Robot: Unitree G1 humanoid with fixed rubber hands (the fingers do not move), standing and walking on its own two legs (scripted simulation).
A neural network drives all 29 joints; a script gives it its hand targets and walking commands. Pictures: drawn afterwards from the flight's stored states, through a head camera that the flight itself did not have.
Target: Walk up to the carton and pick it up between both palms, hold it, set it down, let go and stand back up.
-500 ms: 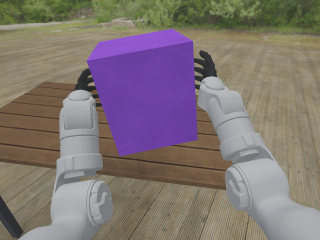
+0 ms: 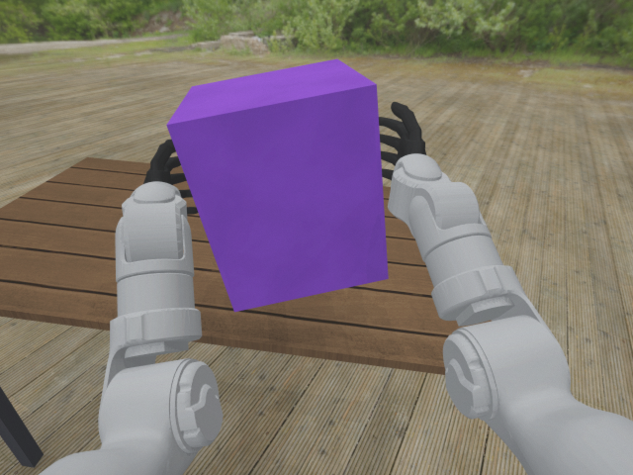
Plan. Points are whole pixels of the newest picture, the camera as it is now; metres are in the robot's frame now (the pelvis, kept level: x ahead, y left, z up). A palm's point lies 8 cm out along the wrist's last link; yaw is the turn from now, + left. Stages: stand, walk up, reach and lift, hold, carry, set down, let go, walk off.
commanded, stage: hold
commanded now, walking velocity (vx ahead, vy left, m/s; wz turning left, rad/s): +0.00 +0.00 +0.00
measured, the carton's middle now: (287, 180) +0.42 -0.01 +0.25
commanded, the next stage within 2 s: set down in 1.12 s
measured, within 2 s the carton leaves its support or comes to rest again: neither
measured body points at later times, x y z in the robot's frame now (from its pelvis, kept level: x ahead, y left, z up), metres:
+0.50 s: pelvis +0.00 +0.00 +0.00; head -0.10 +0.04 +0.44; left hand +0.37 +0.15 +0.25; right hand +0.36 -0.15 +0.29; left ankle +0.05 +0.13 -0.75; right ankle +0.02 -0.09 -0.75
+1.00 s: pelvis +0.00 +0.00 +0.00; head -0.11 +0.04 +0.44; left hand +0.37 +0.15 +0.26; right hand +0.36 -0.14 +0.30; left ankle +0.05 +0.13 -0.75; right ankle +0.02 -0.09 -0.75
